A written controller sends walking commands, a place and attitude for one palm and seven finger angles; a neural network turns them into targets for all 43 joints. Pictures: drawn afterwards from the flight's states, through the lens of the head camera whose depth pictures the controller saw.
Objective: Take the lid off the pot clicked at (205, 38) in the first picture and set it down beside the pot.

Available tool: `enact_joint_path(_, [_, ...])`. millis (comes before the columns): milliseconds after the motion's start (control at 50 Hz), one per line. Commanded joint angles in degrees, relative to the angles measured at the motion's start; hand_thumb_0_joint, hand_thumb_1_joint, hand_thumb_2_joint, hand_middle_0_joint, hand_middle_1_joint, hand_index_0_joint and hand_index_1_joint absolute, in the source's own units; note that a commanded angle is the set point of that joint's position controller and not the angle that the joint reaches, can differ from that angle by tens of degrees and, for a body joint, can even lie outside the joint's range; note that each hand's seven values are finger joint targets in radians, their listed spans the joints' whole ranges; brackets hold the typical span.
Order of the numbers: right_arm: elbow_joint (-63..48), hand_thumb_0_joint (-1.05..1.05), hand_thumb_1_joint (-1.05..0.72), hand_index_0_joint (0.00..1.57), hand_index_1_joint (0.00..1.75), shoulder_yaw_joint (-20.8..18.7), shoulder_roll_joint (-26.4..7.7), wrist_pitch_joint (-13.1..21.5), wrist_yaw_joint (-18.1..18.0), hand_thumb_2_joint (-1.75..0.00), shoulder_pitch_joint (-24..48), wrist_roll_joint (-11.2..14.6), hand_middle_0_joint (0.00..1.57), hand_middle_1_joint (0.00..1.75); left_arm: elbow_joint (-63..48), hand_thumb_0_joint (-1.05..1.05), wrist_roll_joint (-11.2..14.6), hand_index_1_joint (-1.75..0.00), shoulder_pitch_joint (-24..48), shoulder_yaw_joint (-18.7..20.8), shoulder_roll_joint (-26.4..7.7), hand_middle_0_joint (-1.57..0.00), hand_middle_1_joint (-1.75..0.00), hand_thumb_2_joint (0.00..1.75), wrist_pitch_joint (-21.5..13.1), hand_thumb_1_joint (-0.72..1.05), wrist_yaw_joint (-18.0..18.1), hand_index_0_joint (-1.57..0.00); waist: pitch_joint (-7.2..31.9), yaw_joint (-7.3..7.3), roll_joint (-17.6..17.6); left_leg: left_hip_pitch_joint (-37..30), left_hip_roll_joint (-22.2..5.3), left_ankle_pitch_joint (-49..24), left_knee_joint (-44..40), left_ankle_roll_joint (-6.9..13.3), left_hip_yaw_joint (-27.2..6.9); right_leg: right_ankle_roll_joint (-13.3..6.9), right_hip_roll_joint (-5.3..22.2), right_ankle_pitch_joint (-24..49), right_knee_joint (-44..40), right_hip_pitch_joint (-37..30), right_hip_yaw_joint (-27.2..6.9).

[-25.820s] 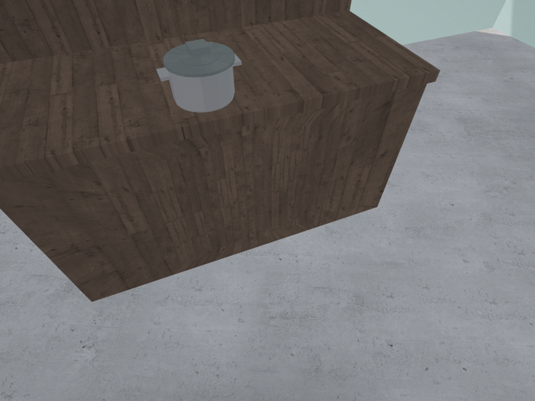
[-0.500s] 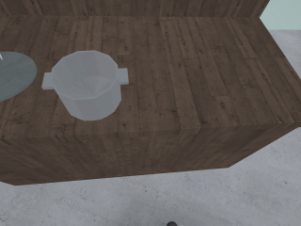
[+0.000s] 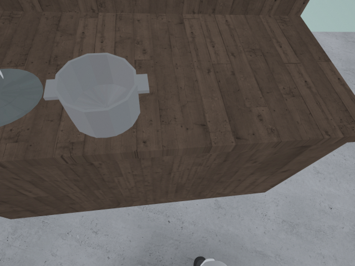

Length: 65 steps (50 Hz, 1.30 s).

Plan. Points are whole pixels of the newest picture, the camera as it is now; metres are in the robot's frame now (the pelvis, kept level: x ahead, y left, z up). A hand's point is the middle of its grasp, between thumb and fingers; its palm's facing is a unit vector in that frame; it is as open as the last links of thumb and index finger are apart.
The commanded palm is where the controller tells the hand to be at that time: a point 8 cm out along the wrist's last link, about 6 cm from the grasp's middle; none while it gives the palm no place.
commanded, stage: lower the lid onto the table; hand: left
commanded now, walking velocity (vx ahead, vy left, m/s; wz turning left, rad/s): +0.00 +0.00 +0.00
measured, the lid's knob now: out of the picture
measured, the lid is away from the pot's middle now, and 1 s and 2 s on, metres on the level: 0.22 0.22 0.22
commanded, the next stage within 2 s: open the fingers wide in 1.02 s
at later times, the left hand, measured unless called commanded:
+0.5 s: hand out of the picture +0.45 +0.37 +0.09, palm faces -0.48 -0.23 -0.85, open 8.6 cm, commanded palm +0.52 +0.38 +0.14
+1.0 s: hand out of the picture +0.46 +0.37 +0.06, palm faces -0.50 -0.20 -0.84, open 8.6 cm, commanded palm +0.54 +0.37 +0.11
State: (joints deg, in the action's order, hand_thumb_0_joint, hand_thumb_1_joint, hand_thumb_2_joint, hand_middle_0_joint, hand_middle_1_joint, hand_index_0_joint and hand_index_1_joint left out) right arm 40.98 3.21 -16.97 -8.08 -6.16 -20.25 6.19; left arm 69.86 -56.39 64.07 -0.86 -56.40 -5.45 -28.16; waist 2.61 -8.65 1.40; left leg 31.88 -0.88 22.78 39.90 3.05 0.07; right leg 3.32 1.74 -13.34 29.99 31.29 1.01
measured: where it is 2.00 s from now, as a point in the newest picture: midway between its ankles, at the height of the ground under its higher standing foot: outside the picture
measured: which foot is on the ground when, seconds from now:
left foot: down 0.00-1.00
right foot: down 0.00-1.00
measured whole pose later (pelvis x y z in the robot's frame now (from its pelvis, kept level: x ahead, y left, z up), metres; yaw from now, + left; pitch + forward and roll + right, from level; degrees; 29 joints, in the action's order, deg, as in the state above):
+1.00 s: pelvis -0.02 +0.00 -0.02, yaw -1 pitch +20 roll -6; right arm 41.3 4.3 -16.1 -8.7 -8.0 -20.0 5.9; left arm 73.4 -58.7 65.3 0.5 -58.7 -7.1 -25.5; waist 4.1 -11.3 1.9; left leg 45.0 -2.1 26.4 51.5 3.2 -0.4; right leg 3.5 0.5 -15.8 39.8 43.8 1.0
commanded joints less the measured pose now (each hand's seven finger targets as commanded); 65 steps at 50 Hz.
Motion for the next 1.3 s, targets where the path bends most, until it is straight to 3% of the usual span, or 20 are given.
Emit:
enact_joint_path(0, [-1.9, 0.0, -0.9, 0.2, 0.3, -3.5, -11.3, 0.7, -1.2, -0.9, -7.9, -0.2, 0.2, 0.3, -12.8, 0.0, 0.8, -0.99, 27.4, 3.0, -18.7, -1.05, -1.18, 1.03, -0.4, 0.65, 2.6, -0.63, 25.8, -0.34, 12.4, -20.7, 0.6, -41.2, -1.1, -0.2, -1.7, -3.8, -5.6, 15.8, 1.5, -4.3, 4.0])
enact_joint_path(40, [-1.8, 0.0, -0.9, 0.2, 0.3, -3.4, -11.4, 0.8, -1.3, -0.9, -7.9, 0.0, 0.2, 0.3, -11.9, 0.0, 0.8, -0.99, 27.1, 2.7, -18.9, -1.05, -1.18, 1.03, -0.4, 0.65, 2.6, -0.63, 24.5, -0.48, 11.8, -18.2, 0.7, -37.6, -1.3, 0.1, -1.2, -3.8, -5.4, 14.9, 1.7, -4.4, 3.8])
enact_joint_path(100, [-1.7, 0.0, -0.9, 0.2, 0.3, -3.7, -11.2, 0.9, -1.5, -0.9, -8.3, -0.6, 0.2, 0.3, -15.4, 0.0, 0.4, -0.99, 28.6, 4.5, -20.3, -1.05, -1.18, 1.03, -0.7, 0.65, 3.3, -0.63, 29.3, 0.17, 16.0, -23.2, 0.2, -46.0, 0.1, -1.2, -2.5, -3.9, -5.7, 15.9, 2.6, -3.1, 4.1])
enact_joint_path(200, [-1.5, 0.0, -0.9, 0.2, 0.3, -3.4, -11.2, 0.8, -1.5, -0.9, -7.9, -0.3, 0.2, 0.3, -11.2, 0.0, 0.4, -0.99, 26.2, 3.0, -18.2, -1.05, -1.18, 1.03, -0.5, 0.65, 3.3, -0.63, 25.3, -0.55, 12.0, -18.1, 0.4, -39.7, 0.3, -0.6, -1.7, -3.6, -5.7, 14.1, 3.0, -1.9, 3.9])
enact_joint_path(240, [-1.8, 0.0, -0.9, 0.2, 0.3, -3.3, -11.4, 0.6, -1.6, -0.9, -8.1, -0.3, 0.2, 0.3, -10.6, 0.0, -0.1, -0.99, 25.9, 4.6, -20.6, -1.05, -1.18, 1.03, -0.4, 0.65, 3.6, -0.63, 25.2, -0.34, 10.8, -16.2, 0.6, -38.0, 0.5, -0.3, -1.6, -3.7, -5.7, 14.0, 3.4, -2.7, 3.8])
enact_joint_path(300, [-1.8, 0.0, -0.9, 0.2, 0.3, -3.4, -11.2, 0.4, -1.7, -0.9, -7.9, -0.6, 0.2, 0.3, -12.7, 0.0, -0.7, -0.99, 27.7, 4.6, -20.5, -1.05, -1.18, 1.03, -0.6, 0.65, 4.0, -0.63, 27.9, -0.21, 15.3, -19.5, 0.1, -42.6, 1.5, -1.4, -2.1, -3.8, -5.8, 14.0, 4.2, -0.7, 3.9])
enact_joint_path(380, [-1.9, 0.0, -0.9, 0.2, 0.3, -3.3, -11.3, 0.1, -1.8, -0.9, -7.8, -0.6, 0.2, 0.3, -10.4, 0.0, -0.9, -0.99, 26.0, 6.1, -22.3, -1.05, -1.18, 1.03, -0.6, 0.65, 4.2, -0.63, 27.6, -0.45, 12.5, -17.0, 0.2, -42.2, 2.6, -1.0, -1.9, -3.4, -6.0, 14.4, 5.0, -0.9, 3.9])
enact_joint_path(420, [-2.3, 0.0, -0.9, 0.2, 0.3, -2.9, -11.2, -0.2, -1.7, -0.9, -7.5, -0.1, 0.2, 0.3, -5.6, 0.0, -0.9, -0.99, 23.9, 3.3, -19.5, -1.05, -1.18, 1.03, -0.2, 0.65, 3.8, -0.63, 22.5, -1.52, 8.3, -11.2, 0.6, -34.0, 2.3, -0.2, -0.9, -3.3, -5.9, 11.9, 4.9, -0.1, 3.9])
enact_joint_path(520, [-1.9, 0.0, -0.9, 0.2, 0.3, -3.1, -11.3, -0.3, -2.2, -0.9, -8.5, -0.5, 0.2, 0.3, -11.6, 0.0, -1.5, -0.99, 28.6, 5.3, -22.8, -1.05, -1.18, 1.03, -0.8, 0.65, 4.6, -0.63, 30.0, -1.12, 16.3, -16.9, -0.1, -40.2, 3.9, -1.2, -2.1, -3.5, -6.1, 12.4, 6.4, 1.4, 3.8])
enact_joint_path(560, [-1.8, 0.0, -0.9, 0.2, 0.3, -2.8, -10.9, 0.2, -2.5, -0.9, -8.3, -0.2, 0.2, 0.3, -11.6, 0.0, -0.5, -0.99, 28.0, 2.8, -19.4, -1.05, -1.18, 1.03, -1.3, 0.65, 4.0, -0.63, 29.3, -1.56, 16.9, -17.4, -0.3, -42.1, 4.1, -1.4, -1.9, -3.5, -6.3, 12.0, 6.8, 2.9, 4.4])
enact_joint_path(820, [-1.1, 0.0, -0.9, 0.2, 0.3, -2.6, -11.2, -0.1, -2.9, -0.9, -8.7, -0.4, 0.2, 0.3, -8.7, 0.0, -1.3, -0.99, 26.6, 4.2, -21.5, -1.05, -1.18, 1.03, -1.5, 0.65, 4.7, -0.63, 27.3, -2.23, 14.1, -11.5, -0.2, -35.0, 5.5, -1.0, -2.1, -3.4, -6.3, 9.3, 8.1, 5.0, 4.0])
enact_joint_path(860, [-1.0, 0.0, -0.9, 0.2, 0.3, -2.4, -10.9, 0.1, -3.0, -0.9, -8.4, -0.3, 0.2, 0.3, -10.6, 0.0, -1.1, -0.99, 27.1, 2.8, -19.4, -1.05, -1.18, 1.03, -2.1, 0.65, 4.8, -0.63, 27.6, -1.82, 18.4, -14.0, -0.5, -39.4, 5.7, -1.9, -2.4, -3.7, -6.5, 8.8, 8.9, 7.2, 4.8])
enact_joint_path(920, [-1.0, 0.0, -0.9, 0.2, 0.3, -2.6, -11.2, -0.4, -2.9, -0.9, -9.1, -0.6, 0.2, 0.3, -9.7, 0.0, -1.9, -0.99, 27.5, 5.6, -23.6, -1.05, -1.18, 1.03, -2.1, 0.65, 5.2, -0.63, 29.4, -2.22, 14.9, -11.9, -0.5, -36.8, 6.7, -1.2, -2.3, -3.2, -6.4, 9.7, 9.1, 5.6, 4.0])
enact_joint_path(960, [-1.1, 0.0, -0.9, 0.2, 0.3, -2.3, -10.8, -0.2, -3.0, -0.9, -8.7, -0.4, 0.2, 0.3, -9.7, 0.0, -1.5, -0.99, 26.9, 3.1, -20.0, -1.05, -1.18, 1.03, -2.4, 0.65, 5.0, -0.63, 29.2, -2.37, 16.4, -12.0, -0.4, -38.7, 6.8, -1.6, -2.1, -3.4, -6.7, 9.8, 9.9, 6.5, 4.6])
enact_joint_path(1040, [-1.2, 0.0, -0.9, 0.2, 0.3, -2.6, -11.0, -0.9, -2.7, -0.9, -9.2, -0.4, 0.2, 0.3, -6.7, 0.0, -2.2, -0.99, 26.3, 3.0, -19.9, -1.05, -1.18, 1.03, -1.7, 0.65, 5.1, -0.63, 27.2, -3.17, 13.7, -9.7, -0.4, -34.4, 7.3, -1.1, -2.4, -3.3, -6.6, 8.2, 9.8, 8.2, 4.3])
enact_joint_path(1080, [-0.8, 0.0, -0.9, 0.2, 0.3, -2.5, -11.1, -1.1, -2.6, -0.9, -9.0, -0.6, 0.2, 0.3, -7.6, 0.0, -2.3, -0.99, 26.9, 3.0, -20.1, -1.05, -1.18, 1.03, -2.0, 0.65, 5.1, -0.63, 28.1, -2.79, 16.1, -11.2, -0.8, -37.2, 7.8, -1.8, -2.7, -3.4, -6.7, 7.8, 10.5, 9.6, 4.5])
enact_joint_path(1100, [-4.4, 0.0, -0.9, 0.2, 0.3, -3.5, -9.5, -1.7, -0.8, -0.9, -8.9, -0.8, 0.2, 0.3, -7.8, 0.0, -1.8, -0.99, 11.5, 8.4, -18.6, -1.05, -1.18, 1.03, -1.6, 0.65, 5.2, -0.63, 32.0, 2.78, 15.1, -13.7, 0.5, -44.7, 7.7, -2.9, -3.4, -4.5, -6.8, 10.1, 11.4, 6.1, 5.6])
enact_joint_path(1140, [-4.0, 0.0, -0.9, 0.2, 0.3, -4.3, -10.2, -3.9, -0.3, -0.9, -7.4, -2.0, 0.2, 0.3, -16.2, 0.0, -2.2, -0.99, 16.0, 9.8, -19.2, -1.01, -1.18, 0.98, -3.7, 0.63, 6.4, -0.61, 31.7, 0.85, 15.0, -14.2, -0.4, -45.3, 7.6, -2.8, -3.3, -4.4, -6.9, 10.2, 10.1, 8.1, 4.8])
enact_joint_path(1240, [-3.7, 0.0, -0.9, 0.2, 0.3, -4.1, -10.1, -4.9, -0.6, -0.9, -7.1, -1.5, 0.2, 0.3, -15.6, 0.0, -2.6, -1.01, 18.1, 11.9, -22.5, -0.91, -1.17, 0.86, -4.7, 0.58, 8.0, -0.56, 30.0, -0.17, 11.8, -10.4, 0.6, -36.9, 6.6, -0.8, -2.5, -4.1, -6.6, 10.0, 9.2, 4.6, 3.8])
enact_joint_path(1280, [-3.1, 0.0, -0.9, 0.2, 0.3, -4.1, -10.2, -5.0, -0.7, -0.9, -6.6, -1.6, 0.2, 0.3, -18.2, 0.0, -2.8, -1.01, 20.0, 11.8, -23.1, -0.87, -1.16, 0.81, -5.7, 0.56, 8.6, -0.54, 30.5, 0.38, 15.7, -13.2, 0.1, -38.5, 6.3, -1.7, -2.9, -4.3, -6.6, 8.4, 9.2, 6.5, 4.0])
